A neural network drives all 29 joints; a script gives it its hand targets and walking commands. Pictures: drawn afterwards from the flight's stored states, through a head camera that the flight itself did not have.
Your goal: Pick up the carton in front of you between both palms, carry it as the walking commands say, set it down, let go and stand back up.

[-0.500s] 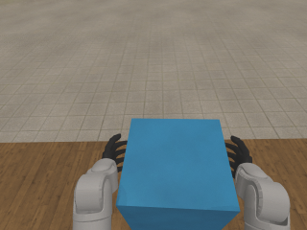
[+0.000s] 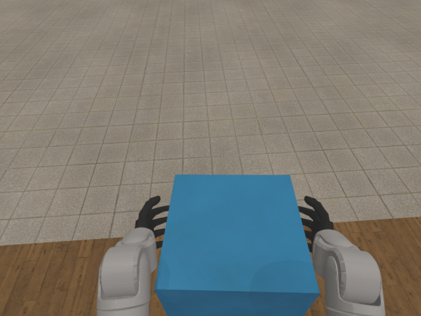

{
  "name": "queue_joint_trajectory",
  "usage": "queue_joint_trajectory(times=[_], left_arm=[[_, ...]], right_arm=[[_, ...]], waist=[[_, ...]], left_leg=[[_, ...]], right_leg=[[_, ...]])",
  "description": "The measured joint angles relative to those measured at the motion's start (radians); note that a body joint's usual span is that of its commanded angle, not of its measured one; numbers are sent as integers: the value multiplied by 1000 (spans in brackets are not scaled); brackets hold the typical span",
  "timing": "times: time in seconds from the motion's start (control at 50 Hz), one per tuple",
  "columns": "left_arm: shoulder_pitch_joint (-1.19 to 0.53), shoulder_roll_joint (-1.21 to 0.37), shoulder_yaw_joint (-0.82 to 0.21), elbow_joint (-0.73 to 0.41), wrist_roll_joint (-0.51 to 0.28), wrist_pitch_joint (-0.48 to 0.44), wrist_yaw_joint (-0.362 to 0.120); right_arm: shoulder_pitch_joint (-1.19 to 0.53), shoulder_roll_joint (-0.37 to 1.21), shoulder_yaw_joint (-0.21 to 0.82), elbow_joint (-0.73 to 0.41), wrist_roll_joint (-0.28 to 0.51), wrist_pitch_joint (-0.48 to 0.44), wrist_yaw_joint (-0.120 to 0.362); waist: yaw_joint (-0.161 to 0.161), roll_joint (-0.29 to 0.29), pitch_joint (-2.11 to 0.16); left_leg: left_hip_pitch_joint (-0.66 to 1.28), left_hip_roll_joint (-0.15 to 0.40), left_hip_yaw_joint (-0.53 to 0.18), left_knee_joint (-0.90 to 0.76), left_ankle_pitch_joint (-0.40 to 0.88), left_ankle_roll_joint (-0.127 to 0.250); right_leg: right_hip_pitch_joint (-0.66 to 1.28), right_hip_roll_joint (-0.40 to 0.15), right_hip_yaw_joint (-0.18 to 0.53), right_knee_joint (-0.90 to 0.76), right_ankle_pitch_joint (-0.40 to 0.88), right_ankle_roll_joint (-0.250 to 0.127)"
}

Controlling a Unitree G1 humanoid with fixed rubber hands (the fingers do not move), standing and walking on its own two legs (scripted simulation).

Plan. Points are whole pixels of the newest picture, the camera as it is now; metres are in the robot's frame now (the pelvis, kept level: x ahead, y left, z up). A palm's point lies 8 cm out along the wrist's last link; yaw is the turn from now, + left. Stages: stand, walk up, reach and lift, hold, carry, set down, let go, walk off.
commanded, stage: carry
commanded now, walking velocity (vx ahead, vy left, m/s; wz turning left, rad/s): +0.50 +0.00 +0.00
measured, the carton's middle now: (231, 258) +0.26 -0.01 -0.01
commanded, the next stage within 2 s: none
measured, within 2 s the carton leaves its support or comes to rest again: neither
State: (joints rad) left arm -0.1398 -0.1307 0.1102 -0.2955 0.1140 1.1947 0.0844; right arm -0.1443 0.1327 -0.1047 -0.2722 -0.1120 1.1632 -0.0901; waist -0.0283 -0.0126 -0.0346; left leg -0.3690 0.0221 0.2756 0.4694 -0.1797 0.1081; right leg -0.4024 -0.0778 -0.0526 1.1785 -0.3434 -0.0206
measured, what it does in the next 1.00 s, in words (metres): walks ahead: right foot, then left foot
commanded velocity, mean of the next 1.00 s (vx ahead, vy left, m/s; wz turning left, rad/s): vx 0.22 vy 0.00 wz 0.00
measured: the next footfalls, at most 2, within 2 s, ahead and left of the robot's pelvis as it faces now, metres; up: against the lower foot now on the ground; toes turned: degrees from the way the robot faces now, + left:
right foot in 0.38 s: +0.45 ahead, -0.09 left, +0.00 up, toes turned -5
left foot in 0.78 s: +0.64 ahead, +0.07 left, +0.01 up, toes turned +7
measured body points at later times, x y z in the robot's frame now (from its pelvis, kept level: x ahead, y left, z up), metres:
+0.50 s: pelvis +0.33 -0.03 -0.02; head +0.37 -0.04 +0.43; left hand +0.67 +0.15 +0.09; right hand +0.71 -0.15 +0.08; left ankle +0.18 +0.08 -0.62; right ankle +0.41 -0.09 -0.73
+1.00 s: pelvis +0.56 -0.01 +0.01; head +0.67 -0.01 +0.44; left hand +0.95 +0.14 +0.08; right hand +0.95 -0.16 +0.08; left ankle +0.61 +0.06 -0.72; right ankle +0.56 -0.12 -0.72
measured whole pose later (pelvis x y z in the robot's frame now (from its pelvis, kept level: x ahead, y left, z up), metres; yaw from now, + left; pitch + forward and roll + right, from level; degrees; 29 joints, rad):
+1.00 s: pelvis +0.56 -0.01 +0.01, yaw +3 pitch +6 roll +1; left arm -0.68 -0.06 0.27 -0.10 0.08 1.20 0.14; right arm -0.68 0.04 -0.24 -0.06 -0.04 1.16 -0.15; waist -0.06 -0.01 0.15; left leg -0.45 -0.04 0.12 0.50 -0.04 0.10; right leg -0.41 0.01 0.02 0.61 -0.35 -0.01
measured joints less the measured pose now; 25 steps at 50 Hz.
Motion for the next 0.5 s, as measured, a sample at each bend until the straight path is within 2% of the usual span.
queue_joint_trajectory(times=[0.08, 0.2, 0.28, 0.34, 0.38, 0.4, 0.44, 0.46, 0.5], left_arm=[[15, 1, -26, -14, 4, -26, -1], [12, 1, -28, -49, 5, -33, 3], [-55, 5, 3, -58, -7, -12, 16], [-161, 35, 19, -3, -20, 8, 21], [-263, 56, 26, 81, -29, 17, 27], [-312, 62, 29, 133, -33, 15, 34], [-396, 78, 35, 228, -42, 19, 48], [-426, 88, 39, 264, -49, 24, 53], [-468, 109, 50, 313, -67, 31, 58]], right_arm=[[25, -3, -5, -31, 11, -20, 0], [4, -2, -11, -51, 22, -26, 1], [-75, -3, -22, -38, 25, -12, -5], [-174, -37, -26, 7, 35, 11, -22], [-255, -78, -38, 64, 44, 29, -27], [-301, -105, -45, 107, 54, 34, -27], [-385, -143, -57, 197, 72, 47, -28], [-421, -153, -64, 237, 75, 54, -29], [-483, -157, -75, 300, 72, 64, -31]], waist=[[-10, 16, -4], [5, 14, -40], [2, 10, -48], [4, 22, -44], [23, 33, -32], [40, 48, -20], [65, 52, 11], [72, 47, 27], [81, 38, 56]], left_leg=[[112, 0, -20, -107, -16, -13], [273, -2, -44, -179, -97, -46], [365, -6, -60, -156, -197, -75], [420, 3, -73, -90, -299, -102], [398, 33, -71, 99, -385, -107], [336, 49, -103, 272, -356, -101], [169, 19, -208, 630, -313, -81], [88, 4, -237, 760, -293, -68], [-55, -7, -259, 879, -242, -49]], right_leg=[[-152, -16, -26, -141, 72, 7], [-236, -24, -66, -399, 201, 18], [-234, -6, -98, -513, 266, -11], [-190, 29, -124, -578, 265, -46], [-135, 57, -143, -601, 244, -62], [-145, 65, -149, -542, 214, -76], [-140, 71, -150, -489, 146, -95], [-123, 73, -147, -499, 133, -96], [-82, 78, -141, -541, 125, -93]])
